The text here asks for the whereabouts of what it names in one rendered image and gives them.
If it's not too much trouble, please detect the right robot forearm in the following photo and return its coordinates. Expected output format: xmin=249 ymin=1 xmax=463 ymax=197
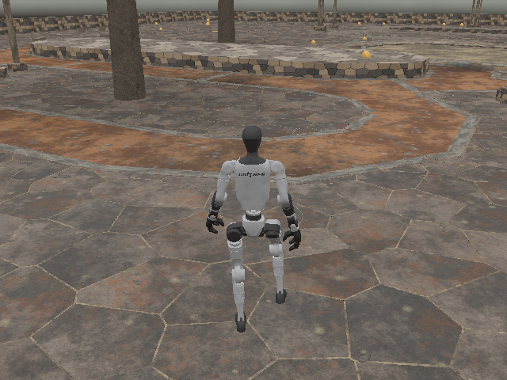
xmin=282 ymin=193 xmax=299 ymax=232

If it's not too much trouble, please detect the robot left hand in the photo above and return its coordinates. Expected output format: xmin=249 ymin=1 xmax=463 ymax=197
xmin=206 ymin=218 xmax=224 ymax=234

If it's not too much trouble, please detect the right robot foot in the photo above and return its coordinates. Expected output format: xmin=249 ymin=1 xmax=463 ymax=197
xmin=276 ymin=289 xmax=287 ymax=304

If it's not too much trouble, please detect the right robot upper arm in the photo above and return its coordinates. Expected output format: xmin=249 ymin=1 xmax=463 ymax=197
xmin=269 ymin=160 xmax=289 ymax=205

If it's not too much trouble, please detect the robot right hand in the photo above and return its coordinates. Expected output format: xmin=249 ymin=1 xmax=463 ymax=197
xmin=283 ymin=229 xmax=301 ymax=251

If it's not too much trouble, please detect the left robot forearm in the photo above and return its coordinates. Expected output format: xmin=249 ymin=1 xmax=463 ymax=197
xmin=208 ymin=191 xmax=223 ymax=221

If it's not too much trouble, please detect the humanoid robot torso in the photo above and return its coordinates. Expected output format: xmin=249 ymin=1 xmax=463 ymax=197
xmin=234 ymin=157 xmax=271 ymax=238

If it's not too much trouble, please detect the left robot upper arm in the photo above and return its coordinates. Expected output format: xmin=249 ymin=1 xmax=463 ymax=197
xmin=215 ymin=160 xmax=236 ymax=203

